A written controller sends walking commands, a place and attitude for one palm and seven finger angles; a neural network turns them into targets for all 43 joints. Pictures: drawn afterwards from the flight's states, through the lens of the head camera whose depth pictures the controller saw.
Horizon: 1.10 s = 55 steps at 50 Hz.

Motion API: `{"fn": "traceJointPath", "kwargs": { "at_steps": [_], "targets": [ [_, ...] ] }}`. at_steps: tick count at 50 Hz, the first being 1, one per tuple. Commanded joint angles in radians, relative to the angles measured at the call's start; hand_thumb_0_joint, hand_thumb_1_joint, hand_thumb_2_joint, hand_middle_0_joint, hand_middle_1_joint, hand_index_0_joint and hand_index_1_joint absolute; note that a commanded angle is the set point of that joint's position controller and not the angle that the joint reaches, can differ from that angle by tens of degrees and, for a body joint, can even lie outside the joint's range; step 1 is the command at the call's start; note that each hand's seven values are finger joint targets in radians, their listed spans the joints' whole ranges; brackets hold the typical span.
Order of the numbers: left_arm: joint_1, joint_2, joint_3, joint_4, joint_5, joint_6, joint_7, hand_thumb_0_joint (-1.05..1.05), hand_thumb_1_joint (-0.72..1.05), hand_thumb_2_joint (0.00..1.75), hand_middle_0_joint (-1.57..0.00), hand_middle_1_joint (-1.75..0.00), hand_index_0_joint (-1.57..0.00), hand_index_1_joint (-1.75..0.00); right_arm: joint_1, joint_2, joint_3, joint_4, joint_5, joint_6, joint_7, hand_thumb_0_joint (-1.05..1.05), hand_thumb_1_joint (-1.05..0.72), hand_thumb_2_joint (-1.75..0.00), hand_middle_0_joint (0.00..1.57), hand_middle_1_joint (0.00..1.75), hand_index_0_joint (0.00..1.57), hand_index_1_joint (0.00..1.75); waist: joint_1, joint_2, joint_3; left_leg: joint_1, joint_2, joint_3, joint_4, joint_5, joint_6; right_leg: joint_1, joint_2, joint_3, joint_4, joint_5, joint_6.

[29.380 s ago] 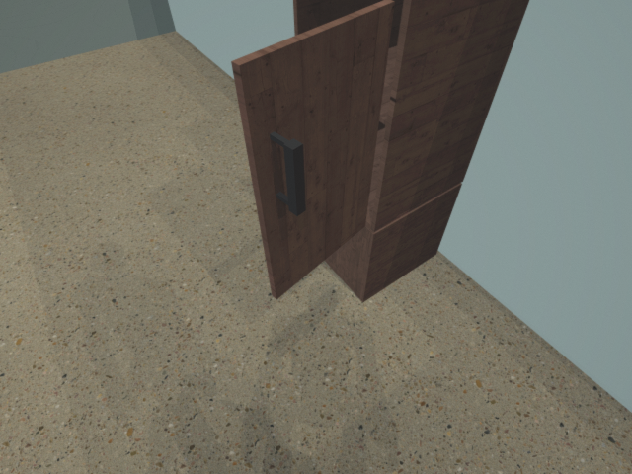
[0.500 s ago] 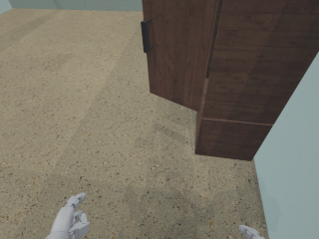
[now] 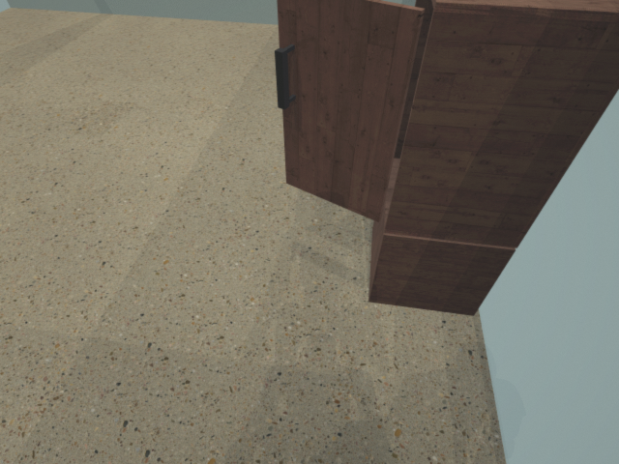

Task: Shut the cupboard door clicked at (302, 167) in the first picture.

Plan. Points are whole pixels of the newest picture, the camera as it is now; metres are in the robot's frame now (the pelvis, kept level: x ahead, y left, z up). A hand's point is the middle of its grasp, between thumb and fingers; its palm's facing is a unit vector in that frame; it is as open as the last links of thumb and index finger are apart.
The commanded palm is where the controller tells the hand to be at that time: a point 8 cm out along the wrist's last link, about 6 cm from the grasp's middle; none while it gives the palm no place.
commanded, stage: let the arm hang, fingers relaxed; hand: left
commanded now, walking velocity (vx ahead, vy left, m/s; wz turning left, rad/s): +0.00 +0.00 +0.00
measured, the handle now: (287, 77) +0.99 +0.12 +0.04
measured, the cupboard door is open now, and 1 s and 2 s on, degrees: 66 66 66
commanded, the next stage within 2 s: look to check the result in 0.42 s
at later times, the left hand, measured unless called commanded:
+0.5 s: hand out of the picture -0.05 +0.16 -0.18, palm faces +0.02 -0.99 -0.13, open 7.4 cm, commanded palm none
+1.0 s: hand out of the picture -0.02 +0.19 -0.18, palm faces +0.00 -0.98 -0.19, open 7.4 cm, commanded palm none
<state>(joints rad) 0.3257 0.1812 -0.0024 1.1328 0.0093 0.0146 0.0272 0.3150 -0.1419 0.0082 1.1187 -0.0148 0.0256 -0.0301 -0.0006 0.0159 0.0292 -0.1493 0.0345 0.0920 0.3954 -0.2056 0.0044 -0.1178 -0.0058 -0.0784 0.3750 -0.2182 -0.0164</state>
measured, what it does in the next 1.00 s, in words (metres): stands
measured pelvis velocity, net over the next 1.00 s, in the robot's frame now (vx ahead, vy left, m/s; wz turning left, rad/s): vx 0.00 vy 0.01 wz -0.02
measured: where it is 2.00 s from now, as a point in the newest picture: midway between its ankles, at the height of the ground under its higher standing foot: outside the picture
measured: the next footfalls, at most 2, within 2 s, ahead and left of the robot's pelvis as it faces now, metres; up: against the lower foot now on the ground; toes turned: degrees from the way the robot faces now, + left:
right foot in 1.86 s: +0.08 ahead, -0.14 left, +0.00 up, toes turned +23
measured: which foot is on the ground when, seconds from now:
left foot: down 0.00-1.00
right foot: down 0.00-1.00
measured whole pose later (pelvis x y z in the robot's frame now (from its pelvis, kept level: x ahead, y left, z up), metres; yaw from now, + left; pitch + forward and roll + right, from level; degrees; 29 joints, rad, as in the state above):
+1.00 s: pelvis +0.00 +0.01 +0.00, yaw -1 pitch -2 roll +0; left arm 0.30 0.14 0.00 1.15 0.02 0.00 0.03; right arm 0.31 -0.14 -0.01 1.13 -0.01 0.00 -0.03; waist -0.01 0.01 0.04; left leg -0.16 0.01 0.12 0.38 -0.20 0.03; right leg -0.16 -0.03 -0.04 0.40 -0.22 0.01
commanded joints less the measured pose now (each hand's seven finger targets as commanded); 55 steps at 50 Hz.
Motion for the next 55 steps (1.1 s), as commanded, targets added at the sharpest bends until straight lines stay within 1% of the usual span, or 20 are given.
{"fn": "traceJointPath", "kwargs": {
  "at_steps": [1,3,5,11,12,18,21,22,24,29,31,34,37,40,43,45,46,47,51,55],
  "targets": [
    [0.06,0.071,0.015,-0.012,-0.001,-0.018,0.008,0.0,0.9,0.9,-0.2,-0.3,-0.2,-0.3,0.06,-0.089,-0.015,-0.01,0.003,-0.018,-0.007,0.0,-0.9,-0.9,0.2,0.3,0.2,0.3,-0.002,-0.024,0.082,-0.036,0.072,-0.089,-0.092,0.0,0.017,-0.081,-0.094,0.11,-0.1,-0.007,-0.02],
    [0.068,0.058,0.014,-0.004,-0.002,-0.018,0.009,0.0,0.9,0.9,-0.2,-0.3,-0.2,-0.3,0.072,-0.077,-0.013,-0.001,0.002,-0.021,-0.008,0.0,-0.9,-0.9,0.2,0.3,0.2,0.3,-0.003,-0.021,0.072,-0.039,0.072,-0.089,-0.098,-0.003,0.019,-0.075,-0.096,0.111,-0.091,0.0,-0.018],
    [0.076,0.049,0.013,0.004,-0.001,-0.018,0.011,0.0,0.9,0.9,-0.2,-0.3,-0.2,-0.3,0.081,-0.068,-0.014,0.005,0.003,-0.02,-0.009,0.0,-0.9,-0.9,0.2,0.3,0.2,0.3,-0.004,-0.04,0.092,-0.05,0.069,-0.09,-0.099,-0.016,0.02,-0.088,-0.094,0.114,-0.091,-0.011,-0.017],
    [0.105,0.03,0.015,0.014,0.002,-0.019,0.015,0.0,0.9,0.9,-0.2,-0.3,-0.2,-0.3,0.103,-0.053,-0.016,0.011,0.005,-0.021,-0.011,0.0,-0.9,-0.9,0.2,0.3,0.2,0.3,-0.004,-0.003,0.102,-0.059,0.065,-0.086,-0.096,-0.04,0.021,-0.109,-0.089,0.111,-0.083,-0.026,-0.016],
    [0.105,0.023,0.016,0.017,0.002,-0.019,0.015,0.0,0.9,0.9,-0.2,-0.3,-0.2,-0.3,0.106,-0.045,-0.016,0.013,0.003,-0.022,-0.012,0.0,-0.9,-0.9,0.2,0.3,0.2,0.3,-0.006,-0.007,0.102,-0.063,0.066,-0.087,-0.099,-0.044,0.022,-0.108,-0.091,0.111,-0.082,-0.023,-0.016],
    [0.114,0.009,0.016,0.018,0.004,-0.02,0.016,0.0,0.9,0.9,-0.2,-0.3,-0.2,-0.3,0.115,-0.039,-0.02,0.009,0.002,-0.022,-0.013,0.0,-0.9,-0.9,0.2,0.3,0.2,0.3,-0.007,0.007,0.106,-0.07,0.066,-0.088,-0.101,-0.068,0.022,-0.123,-0.088,0.113,-0.075,-0.028,-0.015],
    [0.118,0.013,0.017,0.017,0.006,-0.021,0.017,0.0,0.9,0.9,-0.2,-0.3,-0.2,-0.3,0.118,-0.046,-0.021,0.004,0.005,-0.023,-0.012,0.0,-0.9,-0.9,0.2,0.3,0.2,0.3,-0.006,-0.011,0.107,-0.07,0.068,-0.091,-0.099,-0.062,0.025,-0.123,-0.085,0.112,-0.072,-0.018,-0.015],
    [0.114,0.009,0.017,0.016,0.005,-0.022,0.017,0.0,0.9,0.9,-0.2,-0.3,-0.2,-0.3,0.117,-0.043,-0.022,0.005,0.003,-0.025,-0.012,0.0,-0.9,-0.9,0.2,0.3,0.2,0.3,-0.008,0.002,0.104,-0.072,0.068,-0.09,-0.099,-0.061,0.024,-0.122,-0.088,0.114,-0.072,-0.016,-0.014],
    [0.113,0.009,0.017,0.016,0.005,-0.023,0.016,0.0,0.9,0.9,-0.2,-0.3,-0.2,-0.3,0.115,-0.045,-0.022,0.003,0.002,-0.025,-0.012,0.0,-0.9,-0.9,0.2,0.3,0.2,0.3,-0.008,-0.007,0.097,-0.066,0.068,-0.092,-0.099,-0.055,0.025,-0.123,-0.087,0.116,-0.069,-0.012,-0.014],
    [0.103,0.016,0.018,0.01,0.005,-0.022,0.017,0.0,0.9,0.9,-0.2,-0.3,-0.2,-0.3,0.109,-0.056,-0.023,-0.001,0.003,-0.028,-0.012,0.0,-0.9,-0.9,0.2,0.3,0.2,0.3,-0.008,-0.007,0.094,-0.063,0.075,-0.099,-0.107,-0.05,0.026,-0.117,-0.085,0.113,-0.06,0.005,-0.012],
    [0.101,0.027,0.018,0.007,0.006,-0.021,0.016,0.0,0.9,0.9,-0.2,-0.3,-0.2,-0.3,0.106,-0.065,-0.024,-0.003,0.005,-0.027,-0.011,0.0,-0.9,-0.9,0.2,0.3,0.2,0.3,-0.006,0.005,0.109,-0.072,0.075,-0.099,-0.112,-0.069,0.026,-0.123,-0.084,0.111,-0.061,-0.007,-0.012],
    [0.093,0.026,0.018,0.006,0.006,-0.021,0.015,0.0,0.9,0.9,-0.2,-0.3,-0.2,-0.3,0.099,-0.068,-0.026,-0.005,0.003,-0.027,-0.01,0.0,-0.9,-0.9,0.2,0.3,0.2,0.3,-0.008,-0.017,0.102,-0.066,0.077,-0.104,-0.118,-0.075,0.027,-0.125,-0.085,0.114,-0.059,-0.009,-0.01],
    [0.083,0.037,0.021,0.0,0.007,-0.022,0.015,0.0,0.9,0.9,-0.2,-0.3,-0.2,-0.3,0.092,-0.077,-0.027,-0.008,0.004,-0.031,-0.009,0.0,-0.9,-0.9,0.2,0.3,0.2,0.3,-0.009,-0.007,0.079,-0.051,0.081,-0.104,-0.117,-0.042,0.029,-0.109,-0.087,0.112,-0.051,0.02,-0.011],
    [0.075,0.043,0.021,0.0,0.006,-0.022,0.013,0.0,0.9,0.9,-0.2,-0.3,-0.2,-0.3,0.081,-0.085,-0.027,-0.01,0.004,-0.031,-0.009,0.0,-0.9,-0.9,0.2,0.3,0.2,0.3,-0.008,-0.014,0.087,-0.052,0.081,-0.103,-0.119,-0.046,0.028,-0.11,-0.088,0.115,-0.056,0.018,-0.01],
    [0.063,0.052,0.023,-0.004,0.006,-0.024,0.013,0.0,0.9,0.9,-0.2,-0.3,-0.2,-0.3,0.076,-0.091,-0.027,-0.008,0.004,-0.033,-0.008,0.0,-0.9,-0.9,0.2,0.3,0.2,0.3,-0.008,-0.011,0.072,-0.042,0.082,-0.103,-0.115,-0.016,0.028,-0.098,-0.089,0.114,-0.052,0.032,-0.011],
    [0.057,0.056,0.023,-0.004,0.005,-0.023,0.013,0.0,0.9,0.9,-0.2,-0.3,-0.2,-0.3,0.069,-0.096,-0.027,-0.009,0.004,-0.033,-0.009,0.0,-0.9,-0.9,0.2,0.3,0.2,0.3,-0.009,-0.01,0.081,-0.04,0.082,-0.104,-0.118,-0.017,0.028,-0.102,-0.089,0.114,-0.055,0.031,-0.01],
    [0.059,0.068,0.025,-0.005,0.006,-0.025,0.012,0.0,0.9,0.9,-0.2,-0.3,-0.2,-0.3,0.063,-0.106,-0.029,-0.012,0.006,-0.034,-0.008,0.0,-0.9,-0.9,0.2,0.3,0.2,0.3,-0.005,-0.011,0.073,-0.031,0.082,-0.1,-0.11,0.006,0.029,-0.1,-0.09,0.114,-0.056,0.042,-0.012],
    [0.052,0.063,0.025,-0.004,0.006,-0.025,0.012,0.0,0.9,0.9,-0.2,-0.3,-0.2,-0.3,0.059,-0.101,-0.029,-0.01,0.004,-0.034,-0.008,0.0,-0.9,-0.9,0.2,0.3,0.2,0.3,-0.009,-0.019,0.069,-0.026,0.082,-0.099,-0.112,0.001,0.027,-0.101,-0.091,0.116,-0.057,0.038,-0.012],
    [0.039,0.08,0.028,-0.009,0.007,-0.025,0.011,0.0,0.9,0.9,-0.2,-0.3,-0.2,-0.3,0.045,-0.119,-0.03,-0.015,0.006,-0.035,-0.007,0.0,-0.9,-0.9,0.2,0.3,0.2,0.3,-0.006,-0.006,0.071,-0.021,0.084,-0.096,-0.11,0.022,0.027,-0.095,-0.091,0.114,-0.058,0.051,-0.012],
    [0.022,0.088,0.029,-0.01,0.005,-0.03,0.01,0.0,0.9,0.9,-0.2,-0.3,-0.2,-0.3,0.03,-0.124,-0.031,-0.014,0.004,-0.039,-0.007,0.0,-0.9,-0.9,0.2,0.3,0.2,0.3,-0.008,-0.022,0.036,0.002,0.084,-0.095,-0.099,0.078,0.027,-0.07,-0.098,0.117,-0.059,0.092,-0.012]
  ]
}}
